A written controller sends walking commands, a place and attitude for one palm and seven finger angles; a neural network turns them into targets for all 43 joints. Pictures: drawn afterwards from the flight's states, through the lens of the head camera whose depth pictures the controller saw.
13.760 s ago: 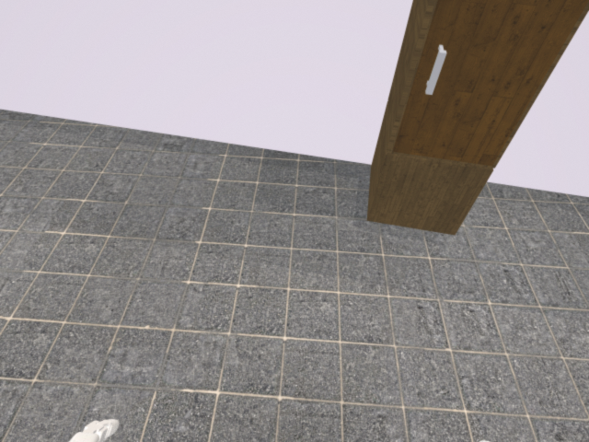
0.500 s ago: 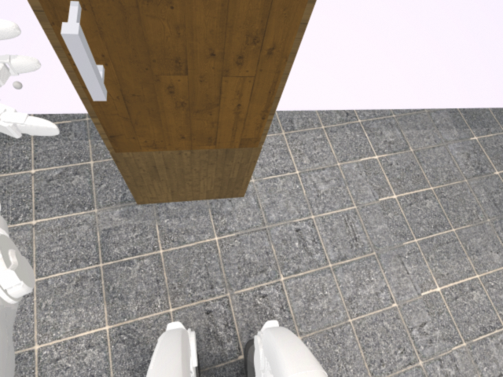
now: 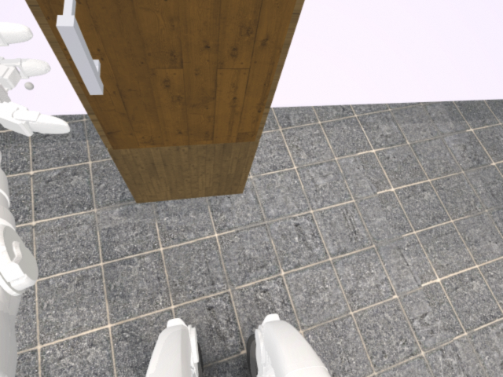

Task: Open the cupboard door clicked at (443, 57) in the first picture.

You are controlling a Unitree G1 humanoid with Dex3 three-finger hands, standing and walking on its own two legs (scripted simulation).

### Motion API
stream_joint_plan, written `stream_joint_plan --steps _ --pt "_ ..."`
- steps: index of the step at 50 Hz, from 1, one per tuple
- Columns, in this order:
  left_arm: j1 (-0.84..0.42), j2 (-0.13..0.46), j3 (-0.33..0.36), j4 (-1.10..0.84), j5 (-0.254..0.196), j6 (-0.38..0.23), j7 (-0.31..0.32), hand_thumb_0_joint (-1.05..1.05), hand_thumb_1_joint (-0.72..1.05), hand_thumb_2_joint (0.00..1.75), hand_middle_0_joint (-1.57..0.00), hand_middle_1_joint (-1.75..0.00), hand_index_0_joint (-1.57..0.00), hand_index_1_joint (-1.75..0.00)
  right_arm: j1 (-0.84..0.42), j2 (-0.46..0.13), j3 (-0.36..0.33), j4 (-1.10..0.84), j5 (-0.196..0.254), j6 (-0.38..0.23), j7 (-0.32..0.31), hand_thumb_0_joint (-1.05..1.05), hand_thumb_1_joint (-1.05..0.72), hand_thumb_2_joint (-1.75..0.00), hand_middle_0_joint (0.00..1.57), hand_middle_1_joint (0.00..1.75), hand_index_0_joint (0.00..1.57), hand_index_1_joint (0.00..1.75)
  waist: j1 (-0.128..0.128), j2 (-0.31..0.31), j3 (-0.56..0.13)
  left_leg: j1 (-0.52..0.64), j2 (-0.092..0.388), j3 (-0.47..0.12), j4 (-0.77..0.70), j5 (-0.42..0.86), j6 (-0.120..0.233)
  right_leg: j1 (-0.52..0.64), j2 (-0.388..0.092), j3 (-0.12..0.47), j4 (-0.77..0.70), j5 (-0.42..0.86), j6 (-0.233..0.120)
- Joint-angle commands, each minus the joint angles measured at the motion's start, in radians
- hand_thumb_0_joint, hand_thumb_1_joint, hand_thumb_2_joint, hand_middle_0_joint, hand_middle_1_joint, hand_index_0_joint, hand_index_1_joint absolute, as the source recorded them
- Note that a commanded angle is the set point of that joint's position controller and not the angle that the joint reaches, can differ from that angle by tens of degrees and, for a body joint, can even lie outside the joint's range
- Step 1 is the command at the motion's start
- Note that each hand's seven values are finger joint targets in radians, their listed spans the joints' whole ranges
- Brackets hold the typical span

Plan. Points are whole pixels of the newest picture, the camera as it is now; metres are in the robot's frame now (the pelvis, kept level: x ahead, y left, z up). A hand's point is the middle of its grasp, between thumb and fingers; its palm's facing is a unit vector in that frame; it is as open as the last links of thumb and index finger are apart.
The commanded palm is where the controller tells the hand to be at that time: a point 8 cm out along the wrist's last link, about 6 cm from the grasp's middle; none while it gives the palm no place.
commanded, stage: slide the fingers in behind the handle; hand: left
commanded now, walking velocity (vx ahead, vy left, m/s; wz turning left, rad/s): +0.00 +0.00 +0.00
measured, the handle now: (83, 49) +0.59 +0.20 +0.07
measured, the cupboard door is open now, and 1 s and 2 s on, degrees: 0 0 0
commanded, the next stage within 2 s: close the thumb around the handle in 1.58 s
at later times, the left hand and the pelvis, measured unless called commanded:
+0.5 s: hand (59, 79) +0.54 +0.23 +0.07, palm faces +0.06 -1.00 -0.01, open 14.0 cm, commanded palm +0.52 +0.26 +0.07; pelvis +0.01 -0.01 +0.00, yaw +0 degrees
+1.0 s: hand (86, 81) +0.54 +0.20 +0.07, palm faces +0.06 -1.00 -0.02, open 14.0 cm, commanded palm +0.51 +0.22 +0.07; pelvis +0.01 -0.01 +0.00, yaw +0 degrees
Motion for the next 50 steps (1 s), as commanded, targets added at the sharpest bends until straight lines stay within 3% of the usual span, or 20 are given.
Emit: stream_joint_plan --steps 1,3,6,8,11,13,17,21,23,27,30,32,33,36,39,41,44,48,50 --pt "-0.436 0.272 0.024 -0.211 -0.036 -0.085 -0.005 0.0 -0.5 0.3 -0.3 -1.2 -0.3 -1.2 0.18 -0.218 -0.08 -0.028 0.002 -0.021 -0.019 0.0 -0.9 -0.9 0.2 0.3 0.2 0.3 -0.012 0.178 -0.492 0.491 -0.002 -0.103 -0.117 0.383 -0.019 0.072 0.022 0.026 -0.1 0.222 -0.021" --pt "-0.443 0.279 0.028 -0.217 -0.033 -0.09 -0.007 0.0 -0.5 0.3 -0.3 -1.2 -0.3 -1.2 0.19 -0.218 -0.081 -0.021 0.0 -0.024 -0.019 0.0 -0.9 -0.9 0.2 0.3 0.2 0.3 -0.008 0.206 -0.508 0.509 -0.001 -0.104 -0.114 0.4 -0.021 0.063 0.022 0.025 -0.092 0.229 -0.024" --pt "-0.418 0.222 -0.015 -0.185 -0.027 -0.074 -0.007 0.0 -0.5 0.3 -0.3 -1.2 -0.3 -1.2 0.189 -0.214 -0.082 -0.018 0.001 -0.024 -0.015 0.0 -0.9 -0.9 0.2 0.3 0.2 0.3 -0.016 0.194 -0.476 0.491 -0.003 -0.098 -0.114 0.358 -0.017 0.042 0.022 0.026 -0.102 0.201 -0.021" --pt "-0.448 0.235 -0.012 -0.203 -0.023 -0.07 -0.001 0.0 -0.5 0.3 -0.3 -1.2 -0.3 -1.2 0.196 -0.216 -0.081 -0.015 -0.001 -0.023 -0.017 0.0 -0.9 -0.9 0.2 0.3 0.2 0.3 -0.015 0.225 -0.493 0.516 -0.001 -0.107 -0.115 0.386 -0.021 0.033 0.02 0.021 -0.092 0.213 -0.024" --pt "-0.474 0.255 0.001 -0.207 -0.019 -0.06 0.017 0.0 -0.5 0.3 -0.3 -1.2 -0.3 -1.2 0.197 -0.218 -0.08 -0.013 -0.001 -0.026 -0.017 0.0 -0.9 -0.9 0.2 0.3 0.2 0.3 -0.02 0.209 -0.491 0.489 -0.001 -0.107 -0.109 0.357 -0.018 0.034 0.019 0.024 -0.093 0.199 -0.022" --pt "-0.499 0.273 0.017 -0.242 -0.016 -0.07 0.03 0.0 -0.5 0.3 -0.3 -1.2 -0.3 -1.2 0.2 -0.216 -0.082 -0.013 -0.004 -0.028 -0.017 0.0 -0.9 -0.9 0.2 0.3 0.2 0.3 -0.015 0.235 -0.531 0.515 -0.001 -0.106 -0.101 0.392 -0.019 0.042 0.019 0.027 -0.084 0.222 -0.023" --pt "-0.479 0.253 0.023 -0.28 -0.009 -0.091 0.057 0.0 -0.5 0.3 -0.3 -1.2 -0.3 -1.2 0.206 -0.208 -0.086 -0.013 -0.011 -0.031 -0.007 0.0 -0.9 -0.9 0.2 0.3 0.2 0.3 -0.001 0.266 -0.582 0.569 0.0 -0.109 -0.09 0.475 -0.024 0.05 0.023 0.023 -0.073 0.267 -0.027" --pt "-0.442 0.209 -0.005 -0.248 -0.005 -0.066 0.064 0.0 -0.5 0.3 -0.3 -1.2 -0.3 -1.2 0.202 -0.206 -0.088 -0.013 -0.007 -0.022 0.0 0.0 -0.9 -0.9 0.2 0.3 0.2 0.3 -0.011 0.224 -0.551 0.546 0.0 -0.102 -0.095 0.473 -0.023 0.069 0.023 0.02 -0.081 0.285 -0.021" --pt "-0.423 0.18 -0.018 -0.262 -0.01 -0.061 0.064 0.0 -0.5 0.3 -0.3 -1.2 -0.3 -1.2 0.205 -0.202 -0.089 -0.018 -0.005 -0.019 0.003 0.0 -0.9 -0.9 0.2 0.3 0.2 0.3 0.0 0.244 -0.571 0.57 -0.003 -0.097 -0.096 0.511 -0.025 0.079 0.025 0.021 -0.08 0.313 -0.023" --pt "-0.417 0.162 -0.015 -0.237 -0.021 -0.054 0.077 0.0 -0.5 0.3 -0.3 -1.2 -0.3 -1.2 0.208 -0.198 -0.09 -0.017 -0.005 -0.017 0.002 0.0 -0.9 -0.9 0.2 0.3 0.2 0.3 -0.015 0.164 -0.511 0.512 -0.005 -0.09 -0.098 0.487 -0.015 0.103 0.027 0.024 -0.088 0.329 -0.02" --pt "-0.443 0.159 -0.022 -0.25 -0.013 -0.068 0.091 0.0 -0.5 0.3 -0.3 -1.2 -0.3 -1.2 0.204 -0.195 -0.09 -0.016 -0.006 -0.02 0.003 0.0 -0.9 -0.9 0.2 0.3 0.2 0.3 -0.016 0.17 -0.517 0.493 -0.008 -0.082 -0.093 0.469 -0.015 0.109 0.024 0.032 -0.084 0.33 -0.017" --pt "-0.438 0.155 -0.013 -0.275 -0.011 -0.091 0.104 0.0 -0.5 0.3 -0.3 -1.2 -0.3 -1.2 0.21 -0.192 -0.093 -0.018 -0.01 -0.023 0.007 0.0 -0.9 -0.9 0.2 0.3 0.2 0.3 -0.003 0.193 -0.543 0.529 -0.008 -0.088 -0.09 0.51 -0.02 0.104 0.025 0.031 -0.075 0.343 -0.023" --pt "-0.448 0.121 -0.039 -0.288 -0.011 -0.099 0.106 0.0 -0.5 0.3 -0.3 -1.2 -0.3 -1.2 0.204 -0.185 -0.095 -0.015 -0.011 -0.024 0.01 0.0 -0.9 -0.9 0.2 0.3 0.2 0.3 -0.009 0.225 -0.557 0.554 -0.007 -0.084 -0.085 0.533 -0.022 0.095 0.023 0.033 -0.075 0.359 -0.021" --pt "-0.427 0.099 -0.047 -0.262 -0.01 -0.1 0.113 0.0 -0.5 0.3 -0.3 -1.2 -0.3 -1.2 0.204 -0.185 -0.096 -0.01 -0.012 -0.022 0.015 0.0 -0.9 -0.9 0.2 0.3 0.2 0.3 -0.01 0.197 -0.537 0.543 -0.007 -0.086 -0.09 0.515 -0.024 0.098 0.024 0.027 -0.078 0.344 -0.021" --pt "-0.393 0.113 -0.028 -0.258 -0.007 -0.09 0.119 0.0 -0.5 0.3 -0.3 -1.2 -0.3 -1.2 0.207 -0.186 -0.099 -0.015 -0.009 -0.017 0.015 0.0 -0.9 -0.9 0.2 0.3 0.2 0.3 0.008 0.191 -0.565 0.543 -0.009 -0.083 -0.093 0.54 -0.024 0.131 0.023 0.029 -0.075 0.374 -0.021" --pt "-0.415 0.074 -0.055 -0.27 -0.009 -0.084 0.127 0.0 -0.5 0.3 -0.3 -1.2 -0.3 -1.2 0.203 -0.182 -0.099 -0.015 -0.01 -0.017 0.018 0.0 -0.9 -0.9 0.2 0.3 0.2 0.3 -0.003 0.183 -0.549 0.536 -0.011 -0.08 -0.095 0.519 -0.021 0.124 0.022 0.028 -0.081 0.364 -0.019" --pt "-0.42 0.109 -0.017 -0.313 -0.011 -0.103 0.146 0.0 -0.5 0.3 -0.3 -1.2 -0.3 -1.2 0.203 -0.182 -0.103 -0.018 -0.012 -0.019 0.018 0.0 -0.9 -0.9 0.2 0.3 0.2 0.3 0.011 0.185 -0.587 0.551 -0.012 -0.078 -0.093 0.537 -0.023 0.153 0.023 0.033 -0.078 0.388 -0.019" --pt "-0.402 -0.002 -0.101 -0.304 -0.006 -0.118 0.153 0.0 -0.5 0.3 -0.3 -1.2 -0.3 -1.2 0.197 -0.171 -0.106 -0.01 -0.011 -0.02 0.026 0.0 -0.9 -0.9 0.2 0.3 0.2 0.3 -0.005 0.19 -0.545 0.565 -0.012 -0.078 -0.098 0.543 -0.026 0.127 0.023 0.03 -0.085 0.387 -0.02" --pt "-0.406 -0.014 -0.106 -0.28 -0.006 -0.112 0.159 0.0 -0.5 0.3 -0.3 -1.2 -0.3 -1.2 0.197 -0.175 -0.109 -0.005 -0.013 -0.018 0.028 0.0 -0.9 -0.9 0.2 0.3 0.2 0.3 -0.013 0.162 -0.521 0.545 -0.013 -0.079 -0.103 0.491 -0.024 0.117 0.024 0.028 -0.091 0.353 -0.019"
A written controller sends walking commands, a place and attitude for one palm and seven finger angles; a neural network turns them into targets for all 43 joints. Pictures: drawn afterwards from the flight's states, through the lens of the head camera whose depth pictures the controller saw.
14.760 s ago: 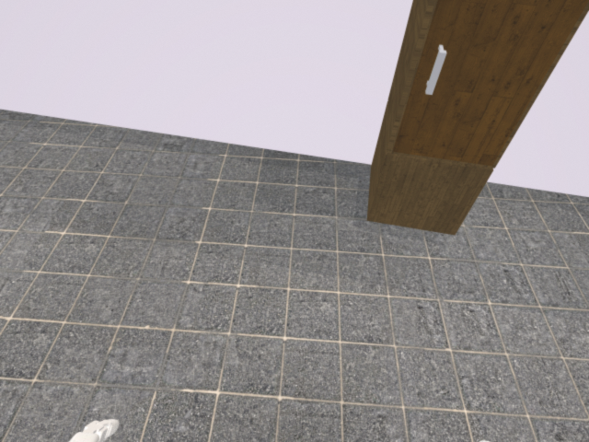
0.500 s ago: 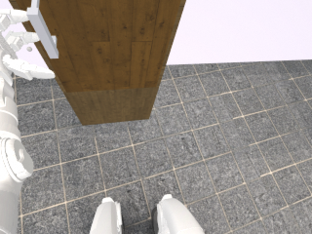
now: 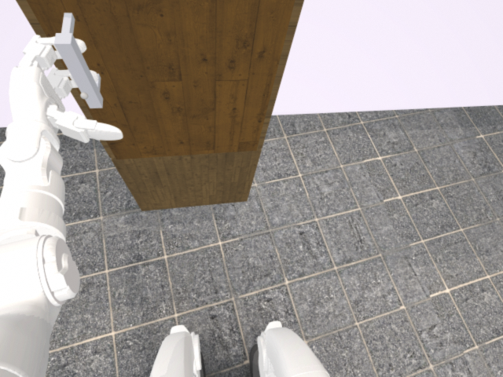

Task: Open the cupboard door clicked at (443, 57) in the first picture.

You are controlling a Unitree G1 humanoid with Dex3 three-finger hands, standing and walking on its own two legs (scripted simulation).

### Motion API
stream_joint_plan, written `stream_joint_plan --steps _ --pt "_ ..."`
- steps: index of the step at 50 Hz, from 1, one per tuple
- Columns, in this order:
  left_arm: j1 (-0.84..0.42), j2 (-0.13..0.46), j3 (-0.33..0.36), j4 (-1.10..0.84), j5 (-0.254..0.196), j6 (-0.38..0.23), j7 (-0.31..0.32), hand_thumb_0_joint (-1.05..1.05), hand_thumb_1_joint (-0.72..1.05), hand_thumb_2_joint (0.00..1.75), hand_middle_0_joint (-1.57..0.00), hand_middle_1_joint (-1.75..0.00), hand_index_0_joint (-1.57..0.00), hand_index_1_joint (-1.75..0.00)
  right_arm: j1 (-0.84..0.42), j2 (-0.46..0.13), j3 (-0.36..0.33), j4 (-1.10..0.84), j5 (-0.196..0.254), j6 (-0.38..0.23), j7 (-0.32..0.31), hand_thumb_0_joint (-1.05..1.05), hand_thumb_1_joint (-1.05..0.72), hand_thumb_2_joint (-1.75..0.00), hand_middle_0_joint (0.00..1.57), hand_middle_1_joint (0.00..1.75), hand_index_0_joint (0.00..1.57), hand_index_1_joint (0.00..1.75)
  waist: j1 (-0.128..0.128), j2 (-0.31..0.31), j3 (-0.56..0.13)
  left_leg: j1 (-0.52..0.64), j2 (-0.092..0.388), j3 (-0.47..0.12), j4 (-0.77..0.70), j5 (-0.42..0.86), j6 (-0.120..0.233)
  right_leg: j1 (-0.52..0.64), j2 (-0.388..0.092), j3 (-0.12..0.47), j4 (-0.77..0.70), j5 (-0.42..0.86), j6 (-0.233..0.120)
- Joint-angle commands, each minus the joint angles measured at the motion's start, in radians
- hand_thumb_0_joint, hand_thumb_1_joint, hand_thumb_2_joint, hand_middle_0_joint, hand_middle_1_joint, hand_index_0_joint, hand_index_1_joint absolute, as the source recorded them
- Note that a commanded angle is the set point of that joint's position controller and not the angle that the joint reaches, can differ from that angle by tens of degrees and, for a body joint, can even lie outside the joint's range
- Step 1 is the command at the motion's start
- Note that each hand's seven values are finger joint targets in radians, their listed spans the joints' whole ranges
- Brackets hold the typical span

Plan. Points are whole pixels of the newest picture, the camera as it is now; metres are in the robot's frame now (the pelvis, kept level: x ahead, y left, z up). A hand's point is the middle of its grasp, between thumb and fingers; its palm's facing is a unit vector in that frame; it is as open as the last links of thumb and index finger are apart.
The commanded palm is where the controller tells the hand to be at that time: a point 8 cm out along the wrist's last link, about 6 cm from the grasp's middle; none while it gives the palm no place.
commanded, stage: slide the fingers in behind the handle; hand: left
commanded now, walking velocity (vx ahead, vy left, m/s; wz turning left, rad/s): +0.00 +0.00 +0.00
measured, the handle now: (83, 64) +0.58 +0.21 +0.07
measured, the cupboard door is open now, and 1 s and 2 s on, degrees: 0 0 17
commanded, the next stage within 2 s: close the thumb around the handle in 0.58 s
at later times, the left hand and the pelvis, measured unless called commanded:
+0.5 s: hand (97, 96) +0.52 +0.19 +0.07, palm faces +0.07 -1.00 -0.01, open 14.0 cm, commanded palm +0.50 +0.22 +0.06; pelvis -0.01 -0.01 +0.00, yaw +0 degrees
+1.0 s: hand (96, 95) +0.53 +0.19 +0.06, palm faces +0.05 -1.00 -0.02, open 11.0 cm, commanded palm +0.51 +0.22 +0.06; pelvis -0.01 +0.00 -0.01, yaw +0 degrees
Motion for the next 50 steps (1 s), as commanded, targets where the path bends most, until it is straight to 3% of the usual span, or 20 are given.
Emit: stream_joint_plan --steps 1,6,7,9,10,13,16,18,22,25,29,30,34,37,40,41,43,44,48,50 --pt "-0.428 0.177 -0.019 -0.172 -0.007 -0.068 0.01 0.0 -0.5 0.3 -0.3 -1.2 -0.3 -1.2 0.194 -0.192 -0.074 -0.018 0.002 -0.007 -0.007 0.0 -0.9 -0.9 0.2 0.3 0.2 0.3 -0.025 0.149 -0.487 0.495 -0.018 -0.077 -0.094 0.492 -0.003 0.104 0.018 0.027 -0.1 0.372 -0.002" --pt "-0.485 0.197 -0.004 -0.133 0.0 -0.065 0.041 0.0 -0.5 0.3 -0.3 -1.2 -0.3 -1.2 0.188 -0.189 -0.066 -0.023 0.002 -0.016 -0.012 0.0 -0.9 -0.9 0.2 0.3 0.2 0.3 -0.035 0.112 -0.432 0.399 -0.029 -0.064 -0.095 0.392 0.007 0.12 0.012 0.04 -0.104 0.331 0.002" --pt "-0.525 0.172 -0.028 -0.157 0.008 -0.078 0.049 0.0 -0.5 0.3 -0.3 -1.2 -0.3 -1.2 0.19 -0.187 -0.066 -0.021 -0.002 -0.021 -0.011 0.0 -0.9 -0.9 0.2 0.3 0.2 0.3 -0.046 0.138 -0.444 0.426 -0.028 -0.07 -0.091 0.404 0.007 0.09 0.012 0.038 -0.097 0.327 -0.001" --pt "-0.534 0.203 -0.005 -0.186 0.023 -0.105 0.067 0.0 -0.5 0.3 -0.3 -1.2 -0.3 -1.2 0.188 -0.186 -0.067 -0.019 -0.009 -0.026 -0.007 0.0 -0.9 -0.9 0.2 0.3 0.2 0.3 -0.026 0.187 -0.507 0.469 -0.027 -0.075 -0.083 0.432 0.0 0.087 0.011 0.038 -0.085 0.328 -0.005" --pt "-0.502 0.233 0.023 -0.175 0.026 -0.111 0.074 0.0 -0.5 0.3 -0.3 -1.2 -0.3 -1.2 0.188 -0.19 -0.068 -0.021 -0.009 -0.026 -0.007 0.0 -0.9 -0.9 0.2 0.3 0.2 0.3 -0.02 0.165 -0.524 0.464 -0.027 -0.073 -0.076 0.441 0.002 0.101 0.011 0.042 -0.083 0.339 -0.005" --pt "-0.532 0.185 -0.025 -0.166 0.03 -0.116 0.065 0.0 -0.5 0.3 -0.3 -1.2 -0.3 -1.2 0.186 -0.186 -0.067 -0.016 -0.008 -0.029 -0.004 0.0 -0.9 -0.9 0.2 0.3 0.2 0.3 -0.042 0.165 -0.524 0.456 -0.027 -0.071 -0.072 0.435 0.003 0.102 0.011 0.043 -0.081 0.349 0.0" --pt "-0.494 0.248 0.021 -0.149 0.017 -0.095 0.047 0.0 -0.5 0.3 -0.3 -1.2 -0.3 -1.2 0.187 -0.194 -0.066 -0.023 -0.001 -0.025 -0.01 0.0 -0.9 -0.9 0.2 0.3 0.2 0.3 -0.024 0.131 -0.537 0.401 -0.033 -0.057 -0.076 0.409 0.009 0.178 0.01 0.054 -0.089 0.37 0.002" --pt "-0.496 0.214 -0.003 -0.157 0.01 -0.085 0.036 0.0 -0.5 0.3 -0.3 -1.2 -0.3 -1.2 0.187 -0.19 -0.065 -0.027 0.001 -0.024 -0.011 0.0 -0.9 -0.9 0.2 0.3 0.2 0.3 -0.026 0.151 -0.546 0.42 -0.033 -0.058 -0.081 0.428 0.008 0.172 0.01 0.052 -0.09 0.387 0.002" --pt "-0.501 0.269 0.037 -0.144 0.005 -0.076 0.036 0.0 -0.5 0.3 -0.3 -1.2 -0.3 -1.2 0.189 -0.194 -0.061 -0.026 0.003 -0.026 -0.018 0.0 -0.9 -0.9 0.2 0.3 0.2 0.3 -0.029 0.109 -0.498 0.365 -0.032 -0.054 -0.083 0.372 0.016 0.183 0.012 0.059 -0.101 0.35 0.004" --pt "-0.483 0.23 0.011 -0.158 0.004 -0.09 0.033 0.0 -0.5 0.3 -0.3 -1.2 -0.3 -1.2 0.184 -0.187 -0.062 -0.028 0.002 -0.031 -0.015 0.0 -0.9 -0.9 0.2 0.3 0.2 0.3 -0.02 0.136 -0.511 0.385 -0.033 -0.053 -0.083 0.388 0.011 0.173 0.012 0.057 -0.098 0.356 0.003" --pt "-0.484 0.241 0.011 -0.12 0.007 -0.084 0.03 0.0 -0.5 0.3 -0.3 -1.2 -0.3 -1.2 0.193 -0.193 -0.061 -0.018 0.004 -0.03 -0.016 0.0 -0.9 -0.9 0.2 0.3 0.2 0.3 -0.034 0.122 -0.465 0.371 -0.03 -0.058 -0.086 0.371 0.012 0.145 0.011 0.052 -0.101 0.333 0.004" --pt "-0.499 0.212 -0.014 -0.142 0.007 -0.085 0.025 0.0 -0.5 0.3 -0.3 -1.2 -0.3 -1.2 0.19 -0.191 -0.064 -0.019 0.003 -0.031 -0.014 0.0 -0.9 -0.9 0.2 0.3 0.2 0.3 -0.037 0.144 -0.484 0.392 -0.03 -0.058 -0.085 0.378 0.011 0.137 0.011 0.053 -0.1 0.334 0.003" --pt "-0.478 0.25 0.024 -0.132 0.0 -0.082 0.026 0.0 -0.5 0.3 -0.3 -1.2 -0.3 -1.2 0.194 -0.195 -0.063 -0.021 0.003 -0.029 -0.017 0.0 -0.9 -0.9 0.2 0.3 0.2 0.3 -0.025 0.127 -0.502 0.395 -0.029 -0.06 -0.08 0.407 0.01 0.154 0.012 0.051 -0.093 0.358 0.002" --pt "-0.522 0.231 0.002 -0.134 0.006 -0.082 0.033 0.0 -0.33 0.37 -0.31 -1.22 -0.31 -1.22 0.192 -0.194 -0.063 -0.017 0.002 -0.033 -0.017 0.0 -0.9 -0.9 0.2 0.3 0.2 0.3 -0.043 0.141 -0.468 0.39 -0.029 -0.063 -0.078 0.376 0.012 0.113 0.012 0.05 -0.097 0.321 0.001" --pt "-0.546 0.227 -0.006 -0.174 0.012 -0.098 0.038 0.0 -0.16 0.44 -0.32 -1.24 -0.32 -1.24 0.192 -0.194 -0.065 -0.014 -0.001 -0.034 -0.017 0.0 -0.9 -0.9 0.2 0.3 0.2 0.3 -0.037 0.183 -0.525 0.447 -0.026 -0.072 -0.075 0.417 0.005 0.101 0.011 0.045 -0.087 0.332 -0.001" --pt "-0.522 0.249 0.02 -0.17 0.011 -0.099 0.042 0.0 -0.11 0.47 -0.33 -1.24 -0.33 -1.24 0.193 -0.196 -0.066 -0.014 -0.003 -0.035 -0.016 0.0 -0.9 -0.9 0.2 0.3 0.2 0.3 -0.024 0.183 -0.538 0.45 -0.025 -0.073 -0.073 0.428 0.004 0.106 0.012 0.044 -0.084 0.336 -0.003" --pt "-0.537 0.216 -0.006 -0.162 0.01 -0.099 0.041 0.0 0.0 0.52 -0.34 -1.25 -0.34 -1.25 0.196 -0.195 -0.067 -0.008 -0.004 -0.034 -0.014 0.0 -0.9 -0.9 0.2 0.3 0.2 0.3 -0.041 0.18 -0.542 0.47 -0.024 -0.077 -0.068 0.452 0.004 0.088 0.012 0.04 -0.081 0.35 -0.001" --pt "-0.512 0.243 0.022 -0.155 0.01 -0.093 0.042 0.0 0.06 0.54 -0.34 -1.26 -0.34 -1.26 0.201 -0.198 -0.068 -0.007 -0.005 -0.032 -0.015 0.0 -0.9 -0.9 0.2 0.3 0.2 0.3 -0.03 0.167 -0.547 0.466 -0.022 -0.078 -0.068 0.465 0.003 0.104 0.013 0.038 -0.078 0.361 -0.001" --pt "-0.494 0.168 -0.036 -0.139 0.008 -0.072 0.035 0.0 0.28 0.64 -0.36 -1.28 -0.36 -1.28 0.196 -0.195 -0.067 -0.016 -0.002 -0.025 -0.01 0.0 -0.9 -0.9 0.2 0.3 0.2 0.3 -0.035 0.174 -0.509 0.477 -0.023 -0.08 -0.082 0.458 0.0 0.079 0.014 0.029 -0.087 0.343 -0.002" --pt "-0.495 0.215 -0.002 -0.142 0.012 -0.066 0.044 0.0 0.4 0.68 -0.36 -1.3 -0.36 -1.3 0.199 -0.2 -0.067 -0.016 -0.003 -0.022 -0.012 0.0 -0.9 -0.9 0.2 0.3 0.2 0.3 -0.031 0.161 -0.506 0.468 -0.021 -0.084 -0.085 0.455 -0.001 0.084 0.014 0.028 -0.086 0.34 -0.003"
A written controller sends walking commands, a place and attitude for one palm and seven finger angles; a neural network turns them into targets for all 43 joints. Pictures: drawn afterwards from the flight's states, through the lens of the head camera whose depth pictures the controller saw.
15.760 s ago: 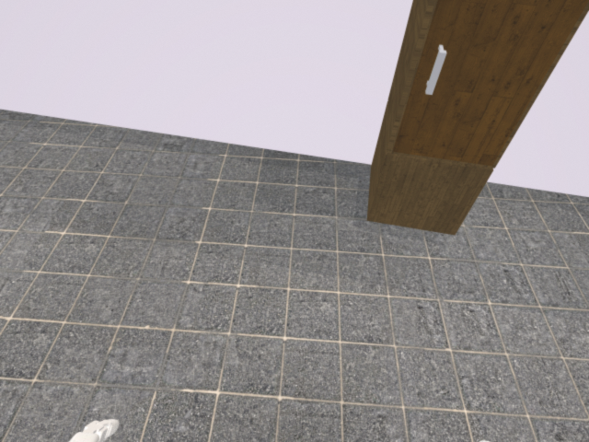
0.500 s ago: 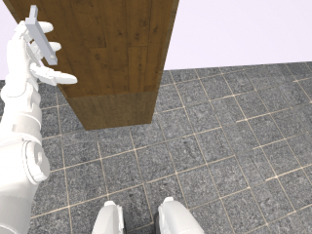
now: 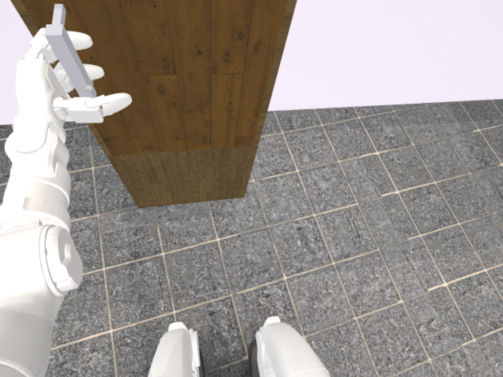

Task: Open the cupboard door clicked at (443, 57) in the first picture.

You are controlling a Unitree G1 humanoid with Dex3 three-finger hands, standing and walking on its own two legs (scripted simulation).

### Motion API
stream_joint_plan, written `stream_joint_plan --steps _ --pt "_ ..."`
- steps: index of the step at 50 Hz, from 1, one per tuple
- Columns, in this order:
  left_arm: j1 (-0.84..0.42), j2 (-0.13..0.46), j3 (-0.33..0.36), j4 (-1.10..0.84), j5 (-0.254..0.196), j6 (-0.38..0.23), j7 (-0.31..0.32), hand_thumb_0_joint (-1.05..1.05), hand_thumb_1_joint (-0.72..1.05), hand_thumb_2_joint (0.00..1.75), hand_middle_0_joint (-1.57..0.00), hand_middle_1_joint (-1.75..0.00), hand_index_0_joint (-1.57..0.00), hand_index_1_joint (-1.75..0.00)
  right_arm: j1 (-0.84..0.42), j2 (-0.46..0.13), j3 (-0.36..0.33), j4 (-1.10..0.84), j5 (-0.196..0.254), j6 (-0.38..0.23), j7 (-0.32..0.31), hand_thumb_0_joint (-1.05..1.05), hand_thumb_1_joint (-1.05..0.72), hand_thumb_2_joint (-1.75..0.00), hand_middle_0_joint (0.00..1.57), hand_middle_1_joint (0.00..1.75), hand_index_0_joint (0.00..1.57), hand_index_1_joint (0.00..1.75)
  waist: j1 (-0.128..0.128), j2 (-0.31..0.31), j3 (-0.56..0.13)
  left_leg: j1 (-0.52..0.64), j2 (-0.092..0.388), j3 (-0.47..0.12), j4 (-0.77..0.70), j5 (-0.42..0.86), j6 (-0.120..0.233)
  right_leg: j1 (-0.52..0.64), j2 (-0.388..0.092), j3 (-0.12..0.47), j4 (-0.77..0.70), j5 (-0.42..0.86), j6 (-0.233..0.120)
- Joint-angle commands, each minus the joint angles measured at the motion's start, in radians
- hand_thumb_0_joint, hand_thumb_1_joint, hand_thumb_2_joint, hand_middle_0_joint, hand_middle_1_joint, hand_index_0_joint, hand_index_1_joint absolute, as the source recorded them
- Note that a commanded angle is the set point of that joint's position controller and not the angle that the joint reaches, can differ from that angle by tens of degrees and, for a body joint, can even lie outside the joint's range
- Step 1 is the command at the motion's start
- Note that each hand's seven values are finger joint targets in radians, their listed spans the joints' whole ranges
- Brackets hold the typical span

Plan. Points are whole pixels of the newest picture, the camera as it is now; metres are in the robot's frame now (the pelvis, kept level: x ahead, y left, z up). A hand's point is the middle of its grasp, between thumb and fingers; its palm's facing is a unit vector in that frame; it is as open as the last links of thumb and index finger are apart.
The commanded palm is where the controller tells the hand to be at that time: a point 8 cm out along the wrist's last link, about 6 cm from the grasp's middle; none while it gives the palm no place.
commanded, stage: close the thumb around the handle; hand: left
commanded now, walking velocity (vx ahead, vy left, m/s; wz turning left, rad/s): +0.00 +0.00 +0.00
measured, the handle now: (75, 57) +0.59 +0.21 +0.07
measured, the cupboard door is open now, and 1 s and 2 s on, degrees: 0 17 49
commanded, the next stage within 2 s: pull the door open along its arc in 0.38 s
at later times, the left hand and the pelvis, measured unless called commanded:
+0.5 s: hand (92, 89) +0.53 +0.19 +0.07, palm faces +0.06 -1.00 +0.00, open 5.6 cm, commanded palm +0.51 +0.22 +0.07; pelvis +0.00 +0.00 +0.00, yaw +0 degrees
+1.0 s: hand (112, 141) +0.44 +0.15 +0.07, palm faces +0.10 -0.99 +0.04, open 5.9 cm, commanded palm +0.39 +0.20 +0.07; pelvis +0.02 +0.00 +0.03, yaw +0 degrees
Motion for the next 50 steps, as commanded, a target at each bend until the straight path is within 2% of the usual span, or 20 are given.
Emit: stream_joint_plan --steps 1,3,5,9,11,12,13,15,19,22,23,25,29,34,38,42,46,47,48,50 --pt "-0.448 0.2 0.005 -0.211 -0.011 -0.06 0.011 0.0 0.45 0.71 -0.37 -1.3 -0.37 -1.3 0.203 -0.192 -0.07 -0.03 0.002 -0.005 -0.009 0.0 -0.9 -0.9 0.2 0.3 0.2 0.3 -0.019 0.148 -0.509 0.504 -0.018 -0.078 -0.109 0.452 0.0 0.126 0.018 0.03 -0.116 0.344 0.0" --pt "-0.458 0.223 0.037 -0.227 -0.014 -0.073 0.022 0.0 0.56 0.76 -0.38 -1.31 -0.38 -1.31 0.206 -0.193 -0.072 -0.026 -0.002 -0.008 -0.011 0.0 -0.9 -0.9 0.2 0.3 0.2 0.3 -0.017 0.139 -0.538 0.515 -0.016 -0.079 -0.1 0.482 0.001 0.129 0.017 0.032 -0.109 0.364 0.0" --pt "-0.46 0.227 0.033 -0.209 -0.008 -0.08 0.026 0.0 0.68 0.8 -0.38 -1.33 -0.38 -1.33 0.204 -0.189 -0.069 -0.025 -0.002 -0.008 -0.01 0.0 -0.9 -0.9 0.2 0.3 0.2 0.3 -0.02 0.13 -0.51 0.483 -0.019 -0.076 -0.101 0.457 0.002 0.14 0.018 0.035 -0.11 0.358 0.001" --pt "-0.428 0.225 0.031 -0.246 0.003 -0.096 0.026 0.0 0.9 0.9 -0.4 -1.35 -0.4 -1.35 0.203 -0.189 -0.073 -0.026 -0.005 -0.006 -0.005 0.0 -0.9 -0.9 0.2 0.3 0.2 0.3 -0.002 0.172 -0.554 0.541 -0.015 -0.077 -0.099 0.513 -0.004 0.135 0.017 0.032 -0.103 0.383 -0.004" --pt "-0.396 0.211 0.023 -0.237 0.001 -0.091 0.021 0.0 0.9 0.9 -0.4 -1.35 -0.4 -1.35 0.204 -0.189 -0.074 -0.029 -0.004 -0.001 -0.004 0.0 -0.9 -0.9 0.2 0.3 0.2 0.3 0.003 0.17 -0.545 0.548 -0.014 -0.078 -0.106 0.526 -0.008 0.138 0.018 0.028 -0.106 0.386 -0.005" --pt "-0.397 0.175 -0.003 -0.227 -0.003 -0.087 0.016 0.0 0.9 0.9 -0.4 -1.35 -0.4 -1.35 0.205 -0.186 -0.074 -0.029 -0.003 -0.001 -0.002 0.0 -0.9 -0.9 0.2 0.3 0.2 0.3 -0.006 0.173 -0.534 0.549 -0.016 -0.078 -0.103 0.529 -0.006 0.126 0.02 0.028 -0.105 0.387 -0.005" --pt "-0.405 0.195 0.015 -0.224 -0.007 -0.082 0.017 0.0 0.9 0.9 -0.4 -1.35 -0.4 -1.35 0.205 -0.189 -0.074 -0.026 -0.001 0.003 -0.003 0.0 -0.9 -0.9 0.2 0.3 0.2 0.3 -0.006 0.161 -0.521 0.542 -0.013 -0.079 -0.106 0.53 -0.007 0.131 0.019 0.026 -0.108 0.391 -0.003" --pt "-0.427 0.17 -0.009 -0.218 -0.01 -0.073 0.016 0.0 0.9 0.9 -0.4 -1.35 -0.4 -1.35 0.2 -0.189 -0.075 -0.027 0.002 0.005 -0.005 0.0 -0.9 -0.9 0.2 0.3 0.2 0.3 -0.021 0.147 -0.494 0.53 -0.014 -0.082 -0.112 0.49 -0.006 0.115 0.019 0.024 -0.116 0.361 -0.001" --pt "-0.419 0.225 0.048 -0.221 -0.016 -0.08 0.03 0.0 0.9 0.9 -0.4 -1.35 -0.4 -1.35 0.201 -0.189 -0.073 -0.028 0.0 0.0 -0.008 0.0 -0.9 -0.9 0.2 0.3 0.2 0.3 -0.002 0.137 -0.517 0.506 -0.02 -0.072 -0.109 0.486 -0.002 0.156 0.019 0.034 -0.115 0.38 -0.001" --pt "-0.4 0.199 0.027 -0.239 -0.007 -0.095 0.029 0.0 0.9 0.9 -0.4 -1.35 -0.4 -1.35 0.199 -0.183 -0.075 -0.033 -0.003 -0.002 -0.005 0.0 -0.9 -0.9 0.2 0.3 0.2 0.3 -0.001 0.147 -0.534 0.522 -0.022 -0.068 -0.105 0.51 -0.001 0.164 0.018 0.036 -0.11 0.403 -0.002" --pt "-0.387 0.22 0.042 -0.234 -0.005 -0.097 0.029 0.0 0.9 0.9 -0.4 -1.35 -0.4 -1.35 0.195 -0.185 -0.074 -0.033 -0.001 -0.001 -0.006 0.0 -0.9 -0.9 0.2 0.3 0.2 0.3 0.008 0.15 -0.532 0.514 -0.021 -0.067 -0.103 0.506 -0.003 0.162 0.016 0.036 -0.109 0.399 -0.002" --pt "-0.434 0.172 -0.006 -0.234 -0.008 -0.096 0.028 0.0 0.9 0.9 -0.4 -1.35 -0.4 -1.35 0.19 -0.18 -0.071 -0.03 0.0 -0.001 -0.004 0.0 -0.9 -0.9 0.2 0.3 0.2 0.3 -0.015 0.151 -0.497 0.499 -0.021 -0.068 -0.108 0.473 -0.002 0.148 0.018 0.036 -0.114 0.381 0.001" --pt "-0.338 0.182 0.021 -0.268 -0.017 -0.106 0.023 0.0 0.9 0.9 -0.4 -1.35 -0.4 -1.35 0.186 -0.185 -0.08 -0.042 0.0 -0.002 -0.001 0.0 -0.9 -0.9 0.2 0.3 0.2 0.3 0.022 0.16 -0.561 0.544 -0.021 -0.062 -0.112 0.519 -0.007 0.182 0.018 0.036 -0.111 0.411 -0.004" --pt "-0.188 0.141 0.013 -0.339 -0.047 -0.104 0.007 0.0 0.9 0.9 -0.4 -1.35 -0.4 -1.35 0.169 -0.178 -0.087 -0.07 0.011 0.006 0.005 0.0 -0.9 -0.9 0.2 0.3 0.2 0.3 0.054 0.111 -0.577 0.543 -0.026 -0.046 -0.134 0.548 -0.004 0.267 0.021 0.034 -0.121 0.472 -0.002" --pt "-0.016 0.079 -0.005 -0.447 -0.081 -0.097 0.004 0.0 0.9 0.9 -0.4 -1.35 -0.4 -1.35 0.143 -0.165 -0.094 -0.099 0.024 0.007 0.011 0.0 -0.9 -0.9 0.2 0.3 0.2 0.3 0.093 0.093 -0.578 0.551 -0.033 -0.029 -0.16 0.582 -0.003 0.34 0.021 0.036 -0.136 0.532 -0.002" --pt "0.167 -0.002 -0.046 -0.547 -0.106 -0.086 0.012 0.0 0.9 0.9 -0.4 -1.35 -0.4 -1.35 0.111 -0.154 -0.101 -0.124 0.035 0.001 0.018 0.0 -0.9 -0.9 0.2 0.3 0.2 0.3 0.113 0.044 -0.496 0.516 -0.039 -0.008 -0.19 0.557 0.001 0.39 0.017 0.037 -0.158 0.557 -0.001" --pt "0.332 -0.09 -0.102 -0.685 -0.118 -0.088 0.039 0.0 0.9 0.9 -0.4 -1.35 -0.4 -1.35 0.069 -0.139 -0.107 -0.149 0.042 -0.012 0.028 0.0 -0.9 -0.9 0.2 0.3 0.2 0.3 0.139 0.046 -0.462 0.529 -0.04 0.005 -0.212 0.564 -0.003 0.415 0.011 0.037 -0.164 0.574 0.001" --pt "0.344 -0.125 0.036 -0.756 -0.187 -0.083 0.188 0.0 0.9 0.9 -0.4 -1.35 -0.4 -1.35 0.037 -0.11 -0.107 -0.156 0.032 -0.027 0.026 0.0 -0.9 -0.9 0.2 0.3 0.2 0.3 0.212 0.066 -0.463 0.515 -0.039 0.012 -0.216 0.603 -0.015 0.425 0.012 0.023 -0.161 0.567 -0.002" --pt "0.422 -0.244 -0.073 -0.762 -0.16 -0.071 0.261 0.0 0.9 0.9 -0.4 -1.35 -0.4 -1.35 0.026 -0.097 -0.1 -0.155 0.025 -0.04 0.037 0.0 -0.9 -0.9 0.2 0.3 0.2 0.3 0.187 0.073 -0.436 0.527 -0.036 0.013 -0.22 0.621 -0.025 0.401 0.01 0.015 -0.156 0.561 0.004" --pt "0.502 -0.297 -0.105 -0.813 -0.135 -0.058 0.351 0.0 0.9 0.9 -0.4 -1.35 -0.4 -1.35 0.017 -0.099 -0.104 -0.154 0.016 -0.047 0.052 0.0 -0.9 -0.9 0.2 0.3 0.2 0.3 0.185 0.015 -0.411 0.519 -0.031 0.007 -0.218 0.62 -0.031 0.395 0.007 0.008 -0.152 0.552 0.004"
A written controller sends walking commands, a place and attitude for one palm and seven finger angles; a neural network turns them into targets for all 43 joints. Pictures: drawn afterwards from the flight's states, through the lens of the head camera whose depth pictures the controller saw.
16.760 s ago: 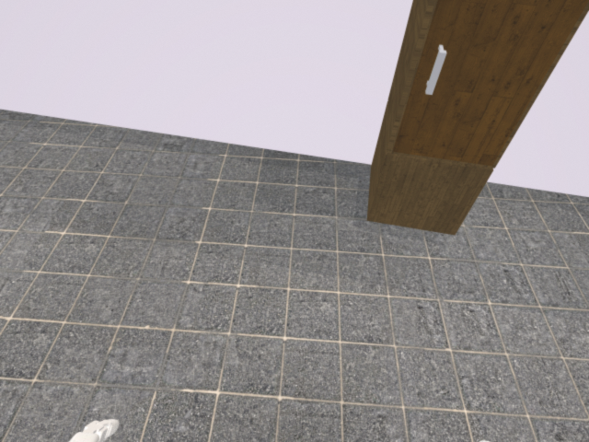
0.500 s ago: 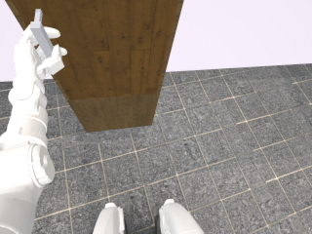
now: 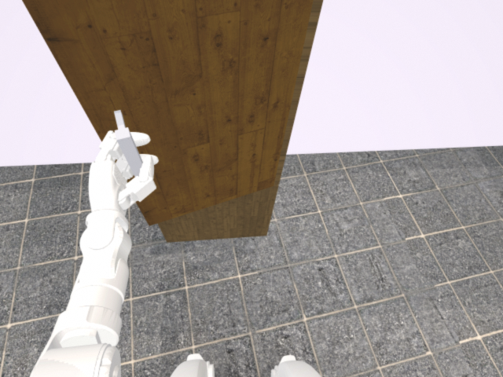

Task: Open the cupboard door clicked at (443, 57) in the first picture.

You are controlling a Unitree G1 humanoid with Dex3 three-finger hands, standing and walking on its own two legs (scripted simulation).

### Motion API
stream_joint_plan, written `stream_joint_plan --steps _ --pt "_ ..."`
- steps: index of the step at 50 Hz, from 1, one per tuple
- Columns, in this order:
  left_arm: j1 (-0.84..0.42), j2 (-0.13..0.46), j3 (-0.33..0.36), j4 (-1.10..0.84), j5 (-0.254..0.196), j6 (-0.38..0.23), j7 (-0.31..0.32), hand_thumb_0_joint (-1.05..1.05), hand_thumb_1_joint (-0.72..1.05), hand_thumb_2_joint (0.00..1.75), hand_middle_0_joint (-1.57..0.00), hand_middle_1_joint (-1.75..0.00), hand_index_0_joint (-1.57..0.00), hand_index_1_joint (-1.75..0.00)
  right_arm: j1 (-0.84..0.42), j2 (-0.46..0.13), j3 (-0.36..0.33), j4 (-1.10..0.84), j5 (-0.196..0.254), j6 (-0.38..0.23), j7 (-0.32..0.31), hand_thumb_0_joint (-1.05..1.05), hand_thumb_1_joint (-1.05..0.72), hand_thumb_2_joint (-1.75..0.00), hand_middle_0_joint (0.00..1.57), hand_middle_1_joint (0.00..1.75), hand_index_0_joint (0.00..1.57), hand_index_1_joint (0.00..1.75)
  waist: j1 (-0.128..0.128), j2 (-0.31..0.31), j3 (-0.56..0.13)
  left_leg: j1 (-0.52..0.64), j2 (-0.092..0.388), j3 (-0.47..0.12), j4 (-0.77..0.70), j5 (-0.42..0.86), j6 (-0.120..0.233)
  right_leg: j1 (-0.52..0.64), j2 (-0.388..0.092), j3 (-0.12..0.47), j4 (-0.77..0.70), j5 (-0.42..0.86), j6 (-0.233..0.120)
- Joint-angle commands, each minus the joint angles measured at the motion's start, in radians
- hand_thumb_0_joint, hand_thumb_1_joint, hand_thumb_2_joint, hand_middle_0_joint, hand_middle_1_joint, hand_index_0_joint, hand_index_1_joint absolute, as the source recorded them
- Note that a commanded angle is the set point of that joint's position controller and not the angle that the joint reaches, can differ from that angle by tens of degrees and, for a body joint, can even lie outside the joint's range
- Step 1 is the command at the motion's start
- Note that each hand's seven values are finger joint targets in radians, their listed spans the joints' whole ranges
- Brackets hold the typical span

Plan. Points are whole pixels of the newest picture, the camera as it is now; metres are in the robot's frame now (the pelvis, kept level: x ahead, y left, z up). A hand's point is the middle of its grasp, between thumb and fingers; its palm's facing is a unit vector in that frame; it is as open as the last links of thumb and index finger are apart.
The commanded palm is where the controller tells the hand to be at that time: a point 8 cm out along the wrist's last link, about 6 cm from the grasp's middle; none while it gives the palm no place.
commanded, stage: pull the door open along its arc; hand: left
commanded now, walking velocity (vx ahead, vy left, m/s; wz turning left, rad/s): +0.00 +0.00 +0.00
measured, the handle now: (131, 150) +0.47 +0.19 +0.05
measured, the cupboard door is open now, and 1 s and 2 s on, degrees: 17 49 51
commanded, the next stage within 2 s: open thumb and fingers to let go in 0.52 s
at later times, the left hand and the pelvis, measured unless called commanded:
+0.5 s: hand (221, 238) +0.31 +0.04 +0.05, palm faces +0.40 -0.92 -0.02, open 6.1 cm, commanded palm +0.24 +0.07 +0.04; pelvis -0.01 -0.04 +0.00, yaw +4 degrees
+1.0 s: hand (229, 244) +0.31 +0.03 +0.04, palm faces +0.43 -0.90 -0.03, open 9.5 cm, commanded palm +0.26 +0.07 +0.04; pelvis -0.01 -0.06 +0.00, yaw +6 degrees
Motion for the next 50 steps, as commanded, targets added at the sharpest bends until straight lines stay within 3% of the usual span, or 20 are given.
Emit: stream_joint_plan --steps 1,3,6,7,9,13,18,22,26,28,30,31,32,34,39,43,45,50 --pt "-0.06 0.009 0.023 -0.334 -0.005 -0.067 0.251 0.0 0.9 0.9 -0.4 -1.35 -0.4 -1.35 0.038 -0.119 -0.056 -0.089 -0.02 -0.052 0.019 0.0 -0.9 -0.9 0.2 0.3 0.2 0.3 0.08 0.016 -0.377 0.302 -0.029 -0.035 -0.082 0.616 -0.027 0.216 0.003 -0.036 -0.037 0.559 0.002" --pt "-0.018 -0.065 -0.038 -0.389 0.05 -0.068 0.35 0.0 0.9 0.9 -0.4 -1.35 -0.4 -1.35 0.019 -0.107 -0.06 -0.096 -0.033 -0.057 0.026 0.0 -0.9 -0.9 0.2 0.3 0.2 0.3 0.077 -0.015 -0.385 0.303 -0.029 -0.034 -0.075 0.618 -0.025 0.228 -0.002 -0.034 -0.026 0.575 0.003" --pt "-0.027 -0.166 -0.124 -0.41 0.141 -0.049 0.493 0.0 0.9 0.9 -0.4 -1.35 -0.4 -1.35 -0.02 -0.094 -0.06 -0.094 -0.051 -0.06 0.034 0.0 -0.9 -0.9 0.2 0.3 0.2 0.3 0.069 -0.014 -0.336 0.278 -0.035 -0.037 -0.077 0.519 -0.026 0.2 -0.009 -0.036 -0.026 0.501 -0.002" --pt "-0.036 -0.191 -0.152 -0.422 0.17 -0.044 0.537 0.0 0.9 0.9 -0.4 -1.35 -0.4 -1.35 -0.029 -0.093 -0.063 -0.095 -0.056 -0.062 0.033 0.0 -0.9 -0.9 0.2 0.3 0.2 0.3 0.058 -0.056 -0.328 0.271 -0.034 -0.043 -0.074 0.502 -0.023 0.194 -0.007 -0.039 -0.028 0.484 -0.002" --pt "-0.024 -0.259 -0.219 -0.43 0.234 -0.03 0.614 0.0 0.9 0.9 -0.4 -1.35 -0.4 -1.35 -0.06 -0.082 -0.063 -0.091 -0.067 -0.066 0.037 0.0 -0.9 -0.9 0.2 0.3 0.2 0.3 0.062 -0.031 -0.34 0.272 -0.039 -0.043 -0.074 0.469 -0.024 0.191 -0.014 -0.038 -0.024 0.463 -0.007" --pt "0.017 -0.349 -0.356 -0.49 0.319 -0.004 0.644 0.0 0.9 0.9 -0.4 -1.35 -0.4 -1.35 -0.096 -0.066 -0.065 -0.1 -0.079 -0.071 0.031 0.0 -0.9 -0.9 0.2 0.3 0.2 0.3 0.053 -0.046 -0.367 0.294 -0.042 -0.04 -0.072 0.441 -0.019 0.206 -0.02 -0.034 -0.036 0.461 -0.014" --pt "0.058 -0.432 -0.451 -0.526 0.305 0.02 0.638 0.0 0.9 0.9 -0.4 -1.35 -0.4 -1.35 -0.159 -0.046 -0.054 -0.11 -0.073 -0.092 0.006 0.0 -0.9 -0.9 0.2 0.3 0.2 0.3 0.044 -0.092 -0.294 0.274 -0.052 -0.036 -0.092 0.329 -0.011 0.234 -0.034 -0.015 -0.095 0.403 -0.01" --pt "0.19 -0.486 -0.51 -0.563 0.296 0.035 0.633 0.0 0.9 0.9 -0.4 -1.35 -0.4 -1.35 -0.194 -0.031 -0.041 -0.126 -0.071 -0.119 0.002 0.0 -0.9 -0.9 0.2 0.3 0.2 0.3 0.063 -0.11 -0.28 0.268 -0.059 -0.041 -0.098 0.314 -0.011 0.268 -0.045 -0.011 -0.111 0.411 -0.011" --pt "0.328 -0.486 -0.513 -0.62 0.288 0.046 0.631 0.0 0.9 0.9 -0.4 -1.35 -0.4 -1.35 -0.224 -0.014 -0.028 -0.138 -0.066 -0.138 0.001 0.0 -0.9 -0.9 0.2 0.3 0.2 0.3 0.088 -0.097 -0.264 0.264 -0.069 -0.036 -0.105 0.283 -0.017 0.299 -0.064 0.007 -0.133 0.426 -0.001" --pt "0.258 -0.455 -0.485 -0.614 0.286 0.055 0.646 0.0 0.9 0.9 -0.4 -1.35 -0.4 -1.35 -0.233 -0.015 -0.023 -0.132 -0.067 -0.142 -0.007 0.0 -0.9 -0.9 0.2 0.3 0.2 0.3 0.079 -0.093 -0.232 0.24 -0.074 -0.041 -0.098 0.25 -0.018 0.279 -0.075 0.028 -0.15 0.391 0.006" --pt "0.191 -0.438 -0.453 -0.569 0.279 0.059 0.661 0.0 0.9 0.9 -0.4 -1.35 -0.4 -1.35 -0.238 -0.014 -0.017 -0.114 -0.072 -0.148 -0.018 0.0 -0.9 -0.9 0.2 0.3 0.2 0.3 0.063 -0.133 -0.182 0.206 -0.078 -0.047 -0.084 0.202 -0.017 0.246 -0.088 0.056 -0.177 0.332 0.02" --pt "0.094 -0.396 -0.415 -0.553 0.276 0.053 0.675 0.0 0.9 0.9 -0.4 -1.35 -0.4 -1.35 -0.243 -0.018 -0.014 -0.097 -0.073 -0.147 -0.027 0.0 -0.9 -0.9 0.2 0.3 0.2 0.3 0.046 -0.147 -0.159 0.185 -0.078 -0.053 -0.074 0.175 -0.017 0.226 -0.098 0.081 -0.193 0.288 0.026" --pt "0.086 -0.383 -0.394 -0.555 0.276 0.047 0.681 0.0 0.83 0.87 -0.4 -1.34 -0.4 -1.34 -0.25 -0.017 -0.018 -0.093 -0.074 -0.146 -0.032 0.0 -0.9 -0.9 0.2 0.3 0.2 0.3 0.061 -0.138 -0.172 0.176 -0.081 -0.056 -0.074 0.168 -0.018 0.236 -0.099 0.092 -0.196 0.253 0.023" --pt "0.095 -0.392 -0.389 -0.524 0.272 0.043 0.681 0.0 0.69 0.81 -0.38 -1.33 -0.38 -1.33 -0.256 -0.011 -0.015 -0.091 -0.075 -0.151 -0.035 0.0 -0.9 -0.9 0.2 0.3 0.2 0.3 0.063 -0.153 -0.186 0.162 -0.084 -0.055 -0.068 0.161 -0.018 0.252 -0.111 0.116 -0.205 0.263 0.031" --pt "0.174 -0.385 -0.386 -0.564 0.266 0.028 0.65 0.0 0.34 0.66 -0.36 -1.29 -0.36 -1.29 -0.227 -0.01 -0.029 -0.098 -0.078 -0.145 -0.033 0.0 -0.9 -0.9 0.2 0.3 0.2 0.3 0.089 -0.144 -0.307 0.155 -0.086 -0.049 -0.063 0.238 -0.023 0.368 -0.125 0.132 -0.158 0.503 0.044" --pt "0.165 -0.381 -0.393 -0.581 0.261 0.021 0.634 0.0 0.06 0.54 -0.34 -1.26 -0.34 -1.26 -0.215 -0.017 -0.035 -0.097 -0.075 -0.138 -0.035 0.0 -0.9 -0.9 0.2 0.3 0.2 0.3 0.072 -0.165 -0.294 0.155 -0.083 -0.051 -0.059 0.244 -0.022 0.363 -0.127 0.124 -0.153 0.548 0.049" --pt "0.155 -0.392 -0.408 -0.567 0.264 0.017 0.628 0.0 -0.08 0.48 -0.33 -1.24 -0.33 -1.24 -0.221 -0.017 -0.035 -0.091 -0.071 -0.136 -0.036 0.0 -0.9 -0.9 0.2 0.3 0.2 0.3 0.06 -0.166 -0.252 0.152 -0.082 -0.052 -0.059 0.22 -0.022 0.33 -0.128 0.128 -0.166 0.494 0.048" --pt "0.147 -0.379 -0.402 -0.565 0.266 0.001 0.626 0.0 -0.43 0.33 -0.3 -1.21 -0.3 -1.21 -0.218 -0.02 -0.038 -0.087 -0.074 -0.139 -0.04 0.0 -0.9 -0.9 0.2 0.3 0.2 0.3 0.065 -0.157 -0.267 0.153 -0.082 -0.056 -0.055 0.219 -0.019 0.318 -0.127 0.127 -0.158 0.465 0.043"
